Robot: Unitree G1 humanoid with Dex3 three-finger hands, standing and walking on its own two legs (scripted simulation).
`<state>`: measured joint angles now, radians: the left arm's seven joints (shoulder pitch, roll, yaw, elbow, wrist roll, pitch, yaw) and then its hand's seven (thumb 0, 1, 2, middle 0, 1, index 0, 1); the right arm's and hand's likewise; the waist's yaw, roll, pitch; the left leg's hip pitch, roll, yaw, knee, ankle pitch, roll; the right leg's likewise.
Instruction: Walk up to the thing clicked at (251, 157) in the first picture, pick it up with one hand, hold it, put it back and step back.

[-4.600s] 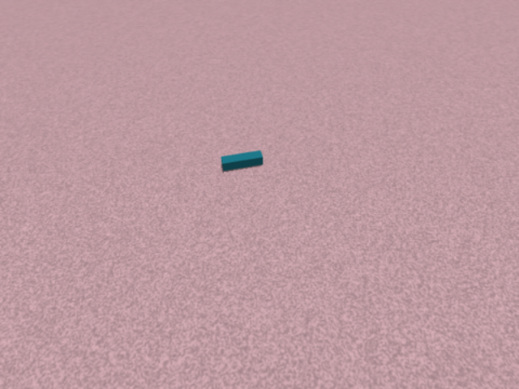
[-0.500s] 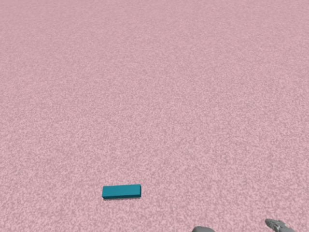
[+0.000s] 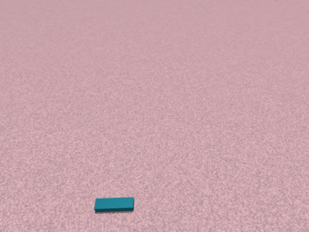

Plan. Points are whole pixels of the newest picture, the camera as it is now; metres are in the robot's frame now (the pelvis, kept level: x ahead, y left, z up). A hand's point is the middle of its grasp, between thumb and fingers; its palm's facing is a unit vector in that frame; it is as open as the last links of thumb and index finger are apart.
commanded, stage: walk up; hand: left
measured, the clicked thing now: (114, 204) +0.48 +0.24 -0.74
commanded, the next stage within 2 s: none
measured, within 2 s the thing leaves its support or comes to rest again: neither
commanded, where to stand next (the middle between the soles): +0.10 +0.02 m, yaw +0 degrees
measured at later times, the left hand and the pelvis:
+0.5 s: hand out of the picture +0.12 +0.25 -0.14, palm faces +0.02 -0.93 -0.36, open 7.4 cm; pelvis +0.04 -0.01 +0.01, yaw +1 degrees
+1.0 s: hand out of the picture +0.13 +0.24 -0.14, palm faces -0.02 -0.94 -0.34, open 7.4 cm; pelvis +0.04 -0.01 +0.01, yaw +0 degrees
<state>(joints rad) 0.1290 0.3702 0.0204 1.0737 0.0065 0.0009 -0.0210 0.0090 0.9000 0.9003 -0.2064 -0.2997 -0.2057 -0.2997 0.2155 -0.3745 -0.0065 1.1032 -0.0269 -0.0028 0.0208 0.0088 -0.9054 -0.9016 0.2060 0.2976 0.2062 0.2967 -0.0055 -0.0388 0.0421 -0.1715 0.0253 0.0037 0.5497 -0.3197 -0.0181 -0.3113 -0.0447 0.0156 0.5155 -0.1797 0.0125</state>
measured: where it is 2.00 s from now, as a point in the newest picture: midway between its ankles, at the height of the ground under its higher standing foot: outside the picture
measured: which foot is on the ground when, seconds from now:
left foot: down 0.00-1.00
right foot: down 0.00-1.00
